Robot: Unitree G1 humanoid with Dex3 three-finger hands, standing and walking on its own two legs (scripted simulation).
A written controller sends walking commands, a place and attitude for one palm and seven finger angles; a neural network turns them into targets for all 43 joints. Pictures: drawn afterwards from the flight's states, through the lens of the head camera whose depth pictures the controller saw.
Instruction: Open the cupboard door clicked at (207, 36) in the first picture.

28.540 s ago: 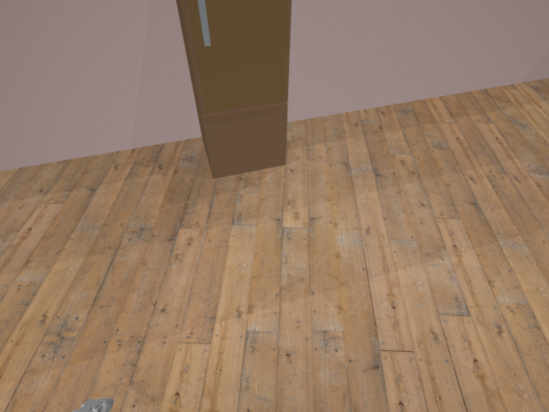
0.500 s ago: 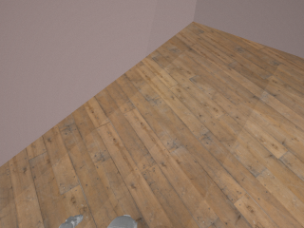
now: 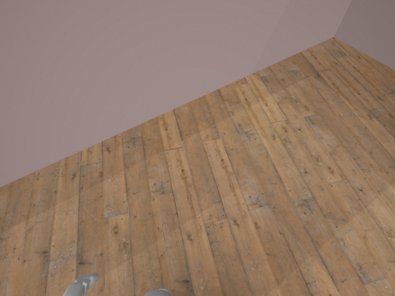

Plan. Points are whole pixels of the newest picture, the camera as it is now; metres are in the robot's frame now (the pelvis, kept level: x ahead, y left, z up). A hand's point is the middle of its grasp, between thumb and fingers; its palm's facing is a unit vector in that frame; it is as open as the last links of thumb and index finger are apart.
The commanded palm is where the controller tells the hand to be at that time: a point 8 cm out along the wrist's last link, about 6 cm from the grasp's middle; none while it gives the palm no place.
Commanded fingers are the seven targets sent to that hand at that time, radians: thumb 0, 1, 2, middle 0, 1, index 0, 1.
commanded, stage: turn to face it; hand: left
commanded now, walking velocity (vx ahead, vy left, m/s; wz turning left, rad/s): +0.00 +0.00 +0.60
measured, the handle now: out of the picture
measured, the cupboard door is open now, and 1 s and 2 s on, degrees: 48 48 48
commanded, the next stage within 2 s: none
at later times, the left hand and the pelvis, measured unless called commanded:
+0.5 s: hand out of the picture +0.04 +0.22 -0.16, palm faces +0.32 -0.92 -0.24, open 7.4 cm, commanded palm none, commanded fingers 0.00 0.90 0.90 -0.20 -0.30 -0.20 -0.30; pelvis +0.02 -0.01 +0.01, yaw +18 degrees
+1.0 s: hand out of the picture -0.02 +0.19 -0.18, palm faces +0.59 -0.77 -0.22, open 7.4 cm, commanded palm none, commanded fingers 0.00 0.90 0.90 -0.20 -0.30 -0.20 -0.30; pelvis +0.04 -0.02 +0.00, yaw +36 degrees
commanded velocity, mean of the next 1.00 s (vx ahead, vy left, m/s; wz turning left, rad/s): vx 0.00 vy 0.00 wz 0.60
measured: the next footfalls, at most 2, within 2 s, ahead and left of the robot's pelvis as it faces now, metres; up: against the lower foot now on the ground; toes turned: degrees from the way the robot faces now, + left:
left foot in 0.30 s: +0.03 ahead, +0.12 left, +0.00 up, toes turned +17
right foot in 0.60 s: +0.11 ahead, -0.15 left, +0.00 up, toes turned +20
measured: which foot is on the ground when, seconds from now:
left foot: down 0.00-0.00, up 0.02-0.28, down 0.30-0.60, up 0.62-0.88, down 0.90-1.00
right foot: down 0.00-0.28, up 0.30-0.58, down 0.60-0.88, up 0.90-1.00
